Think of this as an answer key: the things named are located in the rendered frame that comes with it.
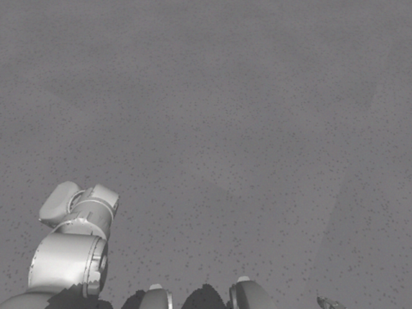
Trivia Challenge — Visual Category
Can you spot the left robot hand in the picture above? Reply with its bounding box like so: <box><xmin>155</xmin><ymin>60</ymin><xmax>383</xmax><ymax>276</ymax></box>
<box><xmin>39</xmin><ymin>181</ymin><xmax>84</xmax><ymax>229</ymax></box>

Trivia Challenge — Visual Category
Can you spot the right robot hand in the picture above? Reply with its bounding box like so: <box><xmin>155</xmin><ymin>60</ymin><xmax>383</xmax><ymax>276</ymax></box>
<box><xmin>317</xmin><ymin>296</ymin><xmax>347</xmax><ymax>309</ymax></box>

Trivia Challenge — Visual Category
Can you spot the left robot arm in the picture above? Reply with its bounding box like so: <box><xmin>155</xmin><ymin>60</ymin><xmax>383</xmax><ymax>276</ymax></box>
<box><xmin>0</xmin><ymin>183</ymin><xmax>120</xmax><ymax>309</ymax></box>

